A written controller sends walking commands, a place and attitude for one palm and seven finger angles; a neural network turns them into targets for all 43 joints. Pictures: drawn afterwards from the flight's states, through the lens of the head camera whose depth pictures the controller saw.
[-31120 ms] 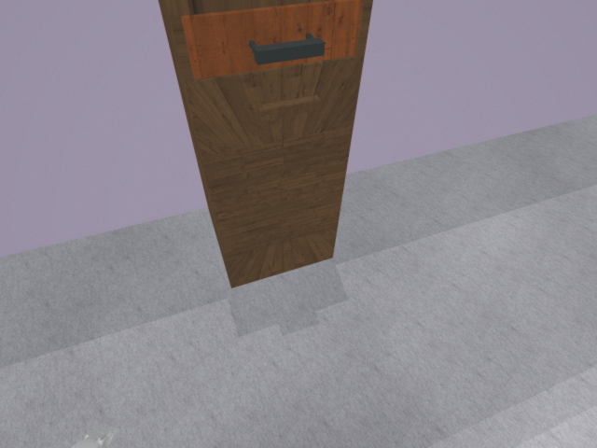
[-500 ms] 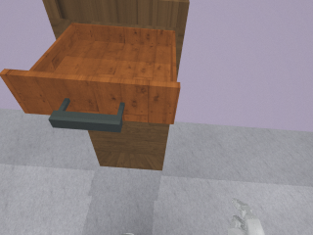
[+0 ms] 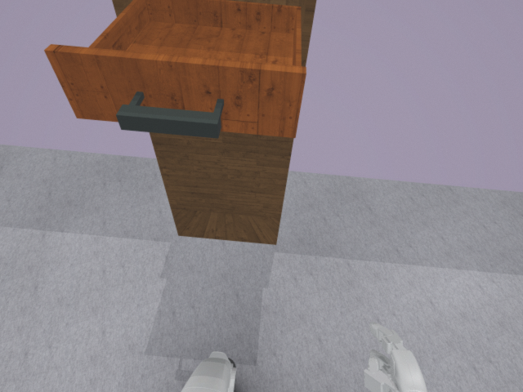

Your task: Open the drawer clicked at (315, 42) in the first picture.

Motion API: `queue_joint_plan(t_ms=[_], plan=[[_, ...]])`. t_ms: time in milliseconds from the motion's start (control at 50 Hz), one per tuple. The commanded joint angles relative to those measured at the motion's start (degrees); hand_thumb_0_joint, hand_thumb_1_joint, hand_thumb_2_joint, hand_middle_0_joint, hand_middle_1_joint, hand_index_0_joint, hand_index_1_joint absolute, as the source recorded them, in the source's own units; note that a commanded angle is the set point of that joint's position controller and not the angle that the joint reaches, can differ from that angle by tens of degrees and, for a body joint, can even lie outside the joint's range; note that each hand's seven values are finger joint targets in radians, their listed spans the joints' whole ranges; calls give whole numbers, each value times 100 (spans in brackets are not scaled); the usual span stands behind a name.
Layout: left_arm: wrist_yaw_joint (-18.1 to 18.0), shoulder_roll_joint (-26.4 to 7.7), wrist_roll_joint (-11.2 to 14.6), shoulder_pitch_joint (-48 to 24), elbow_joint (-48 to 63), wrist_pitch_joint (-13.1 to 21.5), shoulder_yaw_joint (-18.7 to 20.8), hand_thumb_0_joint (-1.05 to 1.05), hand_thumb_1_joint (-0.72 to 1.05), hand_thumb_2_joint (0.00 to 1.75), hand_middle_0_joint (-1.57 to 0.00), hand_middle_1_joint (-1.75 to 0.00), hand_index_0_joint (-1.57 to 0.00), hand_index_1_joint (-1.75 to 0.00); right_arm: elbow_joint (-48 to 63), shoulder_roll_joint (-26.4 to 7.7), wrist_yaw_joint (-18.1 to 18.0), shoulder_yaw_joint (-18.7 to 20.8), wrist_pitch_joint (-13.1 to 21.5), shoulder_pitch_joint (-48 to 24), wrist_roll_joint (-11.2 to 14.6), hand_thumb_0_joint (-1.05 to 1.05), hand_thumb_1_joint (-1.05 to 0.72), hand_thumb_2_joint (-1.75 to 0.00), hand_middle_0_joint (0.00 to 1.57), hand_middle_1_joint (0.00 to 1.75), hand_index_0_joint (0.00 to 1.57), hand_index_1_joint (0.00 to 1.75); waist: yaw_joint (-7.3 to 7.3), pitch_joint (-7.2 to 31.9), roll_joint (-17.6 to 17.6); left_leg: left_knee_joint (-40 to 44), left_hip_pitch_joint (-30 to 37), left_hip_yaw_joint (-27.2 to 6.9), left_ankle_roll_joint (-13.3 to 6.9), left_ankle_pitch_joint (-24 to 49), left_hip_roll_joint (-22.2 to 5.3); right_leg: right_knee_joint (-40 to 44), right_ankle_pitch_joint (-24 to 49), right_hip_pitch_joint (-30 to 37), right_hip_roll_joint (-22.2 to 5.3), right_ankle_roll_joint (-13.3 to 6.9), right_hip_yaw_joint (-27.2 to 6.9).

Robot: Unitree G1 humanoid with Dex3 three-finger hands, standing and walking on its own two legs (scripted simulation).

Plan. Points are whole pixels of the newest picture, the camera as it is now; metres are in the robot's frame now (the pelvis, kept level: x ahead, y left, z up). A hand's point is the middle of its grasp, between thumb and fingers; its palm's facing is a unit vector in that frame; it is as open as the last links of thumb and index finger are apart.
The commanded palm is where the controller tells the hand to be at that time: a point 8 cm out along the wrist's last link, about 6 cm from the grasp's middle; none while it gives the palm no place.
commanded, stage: stop stepping back and stand still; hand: left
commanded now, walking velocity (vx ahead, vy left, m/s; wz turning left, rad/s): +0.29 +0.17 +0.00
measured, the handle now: (174, 111) +0.47 +0.19 +0.18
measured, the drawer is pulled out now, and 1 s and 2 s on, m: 0.30 0.30 0.30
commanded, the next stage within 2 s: let the arm hang, fingers relaxed in 1.82 s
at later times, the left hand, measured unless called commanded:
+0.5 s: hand out of the picture +0.09 +0.20 +0.37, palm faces +0.64 -0.65 -0.41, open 7.4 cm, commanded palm +0.05 +0.27 +0.36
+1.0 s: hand out of the picture +0.10 +0.21 +0.36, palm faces +0.61 -0.61 -0.50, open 7.4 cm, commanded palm +0.06 +0.30 +0.36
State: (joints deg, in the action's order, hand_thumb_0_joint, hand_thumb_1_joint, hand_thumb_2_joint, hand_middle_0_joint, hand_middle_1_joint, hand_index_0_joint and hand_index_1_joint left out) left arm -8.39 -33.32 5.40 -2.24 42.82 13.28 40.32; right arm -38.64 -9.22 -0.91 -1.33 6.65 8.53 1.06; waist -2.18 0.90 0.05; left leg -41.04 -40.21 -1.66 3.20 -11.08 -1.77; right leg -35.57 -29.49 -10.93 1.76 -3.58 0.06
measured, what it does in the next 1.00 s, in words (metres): steps on the spot: left foot, then right foot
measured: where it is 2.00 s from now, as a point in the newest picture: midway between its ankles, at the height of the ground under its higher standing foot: outside the picture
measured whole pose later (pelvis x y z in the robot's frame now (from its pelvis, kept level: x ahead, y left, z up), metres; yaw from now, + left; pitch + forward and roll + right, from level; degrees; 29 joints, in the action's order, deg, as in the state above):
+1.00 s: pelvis -0.06 +0.01 +0.02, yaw +3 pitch +1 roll +0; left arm -9.3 -38.4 2.7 16.9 52.0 18.2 41.1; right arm -35.3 -10.9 -2.6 0.2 5.9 10.6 1.8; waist -0.7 -1.4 1.2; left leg -33.0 -16.2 3.9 2.1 -17.9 -4.7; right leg -31.7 -18.8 -14.4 0.0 -1.8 5.8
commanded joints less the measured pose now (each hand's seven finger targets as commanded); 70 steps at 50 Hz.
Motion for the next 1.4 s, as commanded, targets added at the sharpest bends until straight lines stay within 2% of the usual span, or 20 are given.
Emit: queue_joint_plan(t_ms=[0, 60, 100, 140, 180, 260, 320, 380, 400, 440, 460, 500, 580, 720, 800, 880, 1020, 1140, 1260, 1380], plan=[[21, -1447, -111, -685, 427, 134, 304, 0, 90, 90, -20, -30, -20, -30, 960, -750, -113, 207, 223, -245, 85, 0, -90, -90, 20, 30, 20, 30, 227, 1028, 997, -2391, 489, -106, 23, -1003, 99, 1363, 4594, 197, -1879, -468, -816], [14, -1511, -139, 116, 92, 35, 727, 0, 90, 90, -20, -30, -20, -30, 980, -871, -333, 236, 120, -406, 68, 0, -90, -90, 20, 30, 20, 30, 217, 493, 1111, -278, 1564, 269, -288, -541, 63, 750, 4817, -16, -1469, -226, -95], [36, -1206, -88, 79, 116, -20, 403, 0, 90, 90, -20, -30, -20, -30, 888, -937, -373, 193, 154, -106, 49, 0, -90, -90, 20, 30, 20, 30, 449, 880, -367, 1254, 2983, 235, -403, 1292, 158, -68, 4226, -323, -924, 183, 227], [27, -1298, -128, -337, 387, 52, 292, 0, 90, 90, -20, -30, -20, -30, 1049, -1114, -263, 289, 225, 83, 0, 0, -90, -90, 20, 30, 20, 30, 410, 1136, -1647, 1608, 3662, -1574, -1059, 3688, -1280, -1305, 650, -1337, -51, 466, 216], [30, -1387, -179, -268, 86, 100, 370, 0, 90, 90, -20, -30, -20, -30, 1049, -1071, -177, 357, 300, 126, -54, 0, -90, -90, 20, 30, 20, 30, 353, 948, -889, 1874, 3796, -2101, -1298, 3451, -1598, -1682, -207, -1915, 79, 408, -50], [54, -1278, -168, 581, 1346, 177, 365, 0, 90, 90, -20, -30, -20, -30, 1139, -975, -111, 406, 329, -125, -47, 0, -90, -90, 20, 30, 20, 30, 292, 1394, -1409, 2328, 2965, -949, -860, 438, -1060, -1349, 519, -929, -62, 385, 83], [-3, -1159, -122, 1149, 1749, 173, 343, 0, 90, 90, -20, -30, -20, -30, 1248, -916, -129, 321, 315, -371, -61, 0, -90, -90, 20, 30, 20, 30, 281, 839, -1679, 3100, 1375, -605, -752, -2450, -908, -822, 661, -27, 64, 314, 641], [-145, -1495, -171, 903, 1388, 153, 662, 0, 90, 90, -20, -30, -20, -30, 1237, -918, -284, 285, 163, -457, -103, 0, -90, -90, 20, 30, 20, 30, 291, 692, -1376, 2692, 197, -417, -618, -3357, -798, 115, 210, 1190, 60, 157, 765], [-178, -1514, -228, 860, 1065, 100, 680, 0, 90, 90, -20, -30, -20, -30, 1219, -890, -294, 304, 82, -405, -119, 0, -90, -90, 20, 30, 20, 30, 271, 630, -758, 1648, -49, -110, -500, -3206, -478, 802, -430, 1228, -319, -105, 118], [-159, -1688, -216, 295, 544, 91, 679, 0, 90, 90, -20, -30, -20, -30, 1043, -925, -312, 323, 22, -413, -101, 0, -90, -90, 20, 30, 20, 30, 172, -67, 1179, -2105, -393, 172, -241, -1767, 210, 3193, -2147, -349, -2636, -1126, -3670], [-148, -1732, -169, -134, 47, 239, 809, 0, 90, 90, -20, -30, -20, -30, 897, -1097, -321, 296, 74, -476, -180, 0, -90, -90, 20, 30, 20, 30, 319, -275, 262, -2619, -200, -43, -213, -1366, 31, 3121, -546, -599, -2580, -968, -3173], [-122, -1424, -212, -223, -731, 244, 543, 0, 90, 90, -20, -30, -20, -30, 865, -940, -304, 315, 94, -166, -27, 0, -90, -90, 20, 30, 20, 30, 455, 349, 190, -2501, -49, -96, -260, -614, -148, 2459, 72, -70, -2092, -703, -2147], [63, -993, -174, -184, -1814, 14, -164, 0, 90, 90, -20, -30, -20, -30, 911, -990, -321, 271, -55, -199, 65, 0, -90, -90, 20, 30, 20, 30, 307, -353, 297, -1334, 702, 354, -345, -332, -152, 2408, 205, -930, -1649, -309, -703], [-61, -740, -142, 1046, 459, 79, -287, 0, 90, 90, -20, -30, -20, -30, 1175, -1021, -282, 373, 128, -259, 18, 0, -90, -90, 20, 30, 20, 30, 150, 249, 1189, 1158, 2156, 725, -537, -366, 43, 1753, 2001, 9, -1386, -17, -474], [-192, -1319, -158, 1538, 2370, 522, 495, 0, 90, 90, -20, -30, -20, -30, 1332, -1063, -225, 489, 194, -269, 6, 0, -90, -90, 20, 30, 20, 30, 178, 1318, -281, 1313, 3223, 53, -641, 2377, -593, 429, 4061, 398, -757, 356, -41], [-321, -1611, -174, 1865, 2444, 618, 1004, 0, 90, 90, -20, -30, -20, -30, 1206, -836, -187, 415, 274, -2, 28, 0, -90, -90, 20, 30, 20, 30, 234, 1728, -1451, 899, 3505, 295, -488, 3553, -675, 72, 4137, 296, -472, 293, 255], [-197, -1448, -139, 169, -923, 221, 635, 0, 90, 90, -20, -30, -20, -30, 892, -1074, -190, 412, -25, 78, 168, 0, -90, -90, 20, 30, 20, 30, 454, 761, -188, 961, 2723, 368, -347, 2006, -550, 913, 4410, 446, -550, 290, -32], [92, -750, -116, 897, -633, 30, -127, 0, 90, 90, -20, -30, -20, -30, 1188, -1002, -129, 315, -89, -226, 171, 0, -90, -90, 20, 30, 20, 30, 318, 414, 84, 1314, 2506, 194, -417, 1066, -469, 1435, 2960, 108, -648, 341, 144], [-46, -1313, -126, 1617, 2505, 371, 449, 0, 90, 90, -20, -30, -20, -30, 1561, -963, -184, 318, 32, -457, 10, 0, -90, -90, 20, 30, 20, 30, 166, 853, -738, 2055, 2079, -120, -465, 38, -403, 1033, 2007, 481, -285, 422, 233], [-241, -1254, -135, 1542, 2010, 664, 739, 0, 90, 90, -20, -30, -20, -30, 1208, -838, -314, 326, 374, -110, -60, 0, -90, -90, 20, 30, 20, 30, 178, 956, -1529, 2072, 2114, -24, -421, 135, -680, 749, 1954, 381, -287, 368, 326]])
